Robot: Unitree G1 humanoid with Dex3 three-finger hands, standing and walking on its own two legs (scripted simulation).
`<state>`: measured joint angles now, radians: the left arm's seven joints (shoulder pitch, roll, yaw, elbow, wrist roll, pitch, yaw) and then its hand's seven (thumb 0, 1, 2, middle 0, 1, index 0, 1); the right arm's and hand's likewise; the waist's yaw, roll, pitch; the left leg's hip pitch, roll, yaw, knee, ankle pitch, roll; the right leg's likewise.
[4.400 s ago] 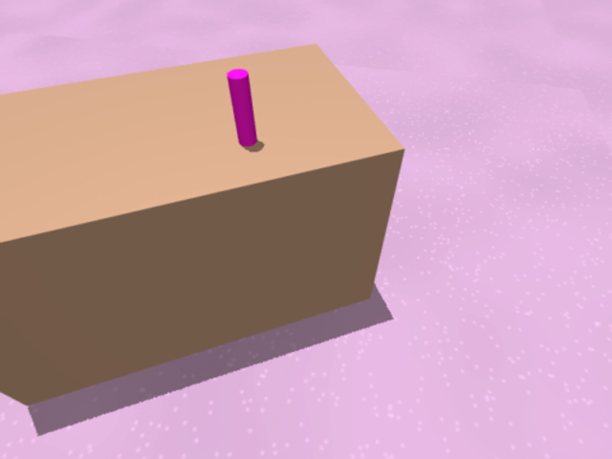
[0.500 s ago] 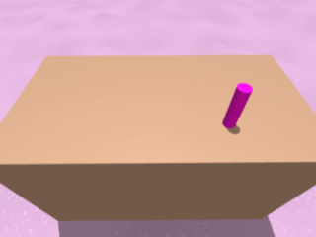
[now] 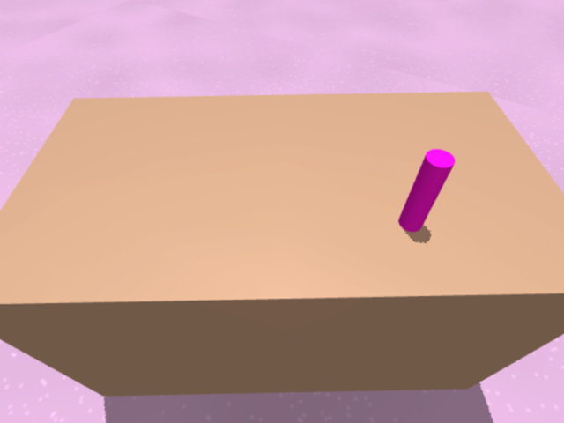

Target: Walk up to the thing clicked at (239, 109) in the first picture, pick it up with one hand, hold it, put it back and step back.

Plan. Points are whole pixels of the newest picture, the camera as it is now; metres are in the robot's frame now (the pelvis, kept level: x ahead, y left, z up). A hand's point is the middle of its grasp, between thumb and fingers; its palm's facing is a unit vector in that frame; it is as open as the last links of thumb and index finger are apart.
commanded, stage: stand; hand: right
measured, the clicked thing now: (423, 194) +0.50 -0.24 +0.01
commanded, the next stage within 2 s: rise first in 1.58 s
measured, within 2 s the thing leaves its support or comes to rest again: neither
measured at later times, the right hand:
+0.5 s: hand out of the picture +0.08 -0.25 -0.15, palm faces -0.02 +0.94 -0.34, open 7.3 cm
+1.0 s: hand out of the picture +0.06 -0.25 -0.15, palm faces -0.01 +0.94 -0.34, open 7.3 cm
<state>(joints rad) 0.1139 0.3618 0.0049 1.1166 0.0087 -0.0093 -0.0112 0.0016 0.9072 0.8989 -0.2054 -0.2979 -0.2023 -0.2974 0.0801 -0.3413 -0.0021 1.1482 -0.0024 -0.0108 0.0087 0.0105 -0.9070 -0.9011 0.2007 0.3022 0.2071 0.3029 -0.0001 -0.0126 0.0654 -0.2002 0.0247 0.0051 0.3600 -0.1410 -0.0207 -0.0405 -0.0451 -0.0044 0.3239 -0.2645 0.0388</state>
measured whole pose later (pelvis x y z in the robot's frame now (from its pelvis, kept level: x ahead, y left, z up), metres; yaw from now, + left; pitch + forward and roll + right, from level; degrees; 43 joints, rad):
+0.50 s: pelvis +0.00 +0.00 +0.00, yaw +0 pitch -2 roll +0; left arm 0.13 0.36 0.01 1.11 0.01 -0.01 -0.01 0.00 0.91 0.90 -0.21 -0.30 -0.20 -0.30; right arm 0.07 -0.34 0.00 1.14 0.00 0.00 0.01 0.01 -0.91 -0.90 0.20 0.30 0.21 0.30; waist 0.00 -0.01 0.06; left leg -0.18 0.03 0.00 0.36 -0.14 -0.02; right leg -0.02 -0.04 -0.01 0.30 -0.25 0.04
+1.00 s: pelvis -0.01 +0.00 +0.00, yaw +0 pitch -2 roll +0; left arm 0.15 0.36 0.00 1.10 0.02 -0.01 -0.01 0.00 0.91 0.90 -0.21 -0.30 -0.20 -0.30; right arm 0.11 -0.34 -0.01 1.14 0.00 -0.01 0.01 0.01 -0.91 -0.90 0.20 0.30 0.21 0.30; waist 0.00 -0.01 0.06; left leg -0.19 0.02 0.01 0.35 -0.12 -0.01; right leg -0.03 -0.05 0.00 0.32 -0.25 0.04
